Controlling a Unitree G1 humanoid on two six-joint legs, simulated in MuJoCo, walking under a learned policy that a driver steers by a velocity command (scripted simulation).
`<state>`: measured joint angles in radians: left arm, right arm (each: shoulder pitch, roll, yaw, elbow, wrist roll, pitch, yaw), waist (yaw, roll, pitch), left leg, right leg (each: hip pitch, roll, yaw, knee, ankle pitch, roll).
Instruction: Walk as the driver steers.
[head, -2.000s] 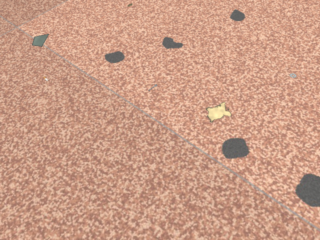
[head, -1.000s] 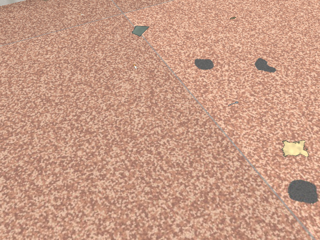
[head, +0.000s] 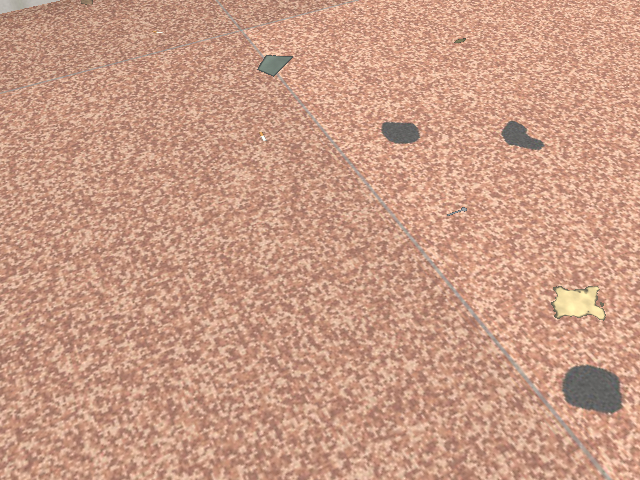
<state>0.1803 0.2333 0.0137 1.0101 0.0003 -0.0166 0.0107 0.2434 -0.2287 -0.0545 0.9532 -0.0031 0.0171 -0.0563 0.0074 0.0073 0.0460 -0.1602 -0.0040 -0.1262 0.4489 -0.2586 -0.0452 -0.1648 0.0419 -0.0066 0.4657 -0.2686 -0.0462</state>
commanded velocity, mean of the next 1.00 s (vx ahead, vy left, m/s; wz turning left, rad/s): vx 0.33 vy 0.00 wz -0.12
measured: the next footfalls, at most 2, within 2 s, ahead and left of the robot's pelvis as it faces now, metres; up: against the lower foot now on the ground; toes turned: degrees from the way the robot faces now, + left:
left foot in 0.46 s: +0.13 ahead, +0.17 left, +0.00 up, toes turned +2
right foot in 0.96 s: +0.48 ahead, -0.05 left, +0.00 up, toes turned -11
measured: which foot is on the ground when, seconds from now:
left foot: down 0.00-0.16, up 0.18-0.44, down 0.46-0.98, up 1.00-1.00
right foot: down 0.00-0.46, up 0.48-0.94, down 0.96-1.00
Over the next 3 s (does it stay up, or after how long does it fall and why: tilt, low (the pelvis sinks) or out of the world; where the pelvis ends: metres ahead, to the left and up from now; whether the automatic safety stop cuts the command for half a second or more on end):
stays up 1.30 -0.44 -0.02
